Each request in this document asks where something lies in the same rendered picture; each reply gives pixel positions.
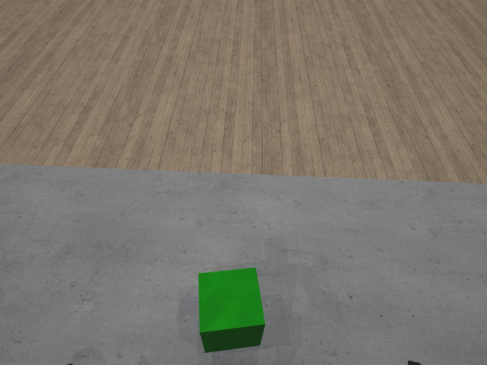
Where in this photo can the carton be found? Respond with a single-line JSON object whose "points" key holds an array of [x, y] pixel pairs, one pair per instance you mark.
{"points": [[230, 309]]}

